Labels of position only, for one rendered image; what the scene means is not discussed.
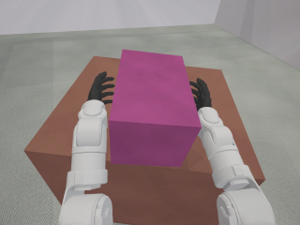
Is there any right robot hand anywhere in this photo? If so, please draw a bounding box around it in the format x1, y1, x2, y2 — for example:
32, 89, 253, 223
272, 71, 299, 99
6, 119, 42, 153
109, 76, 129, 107
189, 78, 212, 111

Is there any left robot upper arm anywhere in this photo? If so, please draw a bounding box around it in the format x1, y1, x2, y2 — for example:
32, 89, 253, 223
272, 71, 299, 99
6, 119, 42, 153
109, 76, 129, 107
59, 193, 113, 225

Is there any right robot upper arm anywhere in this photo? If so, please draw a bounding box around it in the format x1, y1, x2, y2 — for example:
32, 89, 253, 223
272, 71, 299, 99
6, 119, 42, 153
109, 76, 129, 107
217, 187, 277, 225

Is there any right robot forearm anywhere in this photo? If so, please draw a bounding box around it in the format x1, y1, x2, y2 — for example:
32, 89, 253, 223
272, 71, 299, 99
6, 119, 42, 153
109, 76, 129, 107
198, 107, 276, 222

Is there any left robot hand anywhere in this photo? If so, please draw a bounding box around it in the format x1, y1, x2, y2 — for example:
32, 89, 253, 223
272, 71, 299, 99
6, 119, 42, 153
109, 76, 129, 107
87, 71, 115, 105

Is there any carton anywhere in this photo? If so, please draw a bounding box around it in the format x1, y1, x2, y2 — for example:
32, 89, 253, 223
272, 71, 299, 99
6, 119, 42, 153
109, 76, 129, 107
109, 49, 202, 167

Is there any pedestal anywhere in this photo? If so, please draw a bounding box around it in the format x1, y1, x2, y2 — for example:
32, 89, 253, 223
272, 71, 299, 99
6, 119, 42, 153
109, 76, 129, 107
23, 56, 265, 225

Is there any left robot forearm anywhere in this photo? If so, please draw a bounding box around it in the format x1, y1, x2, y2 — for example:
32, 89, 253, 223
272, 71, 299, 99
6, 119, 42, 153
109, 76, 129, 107
58, 99, 108, 225

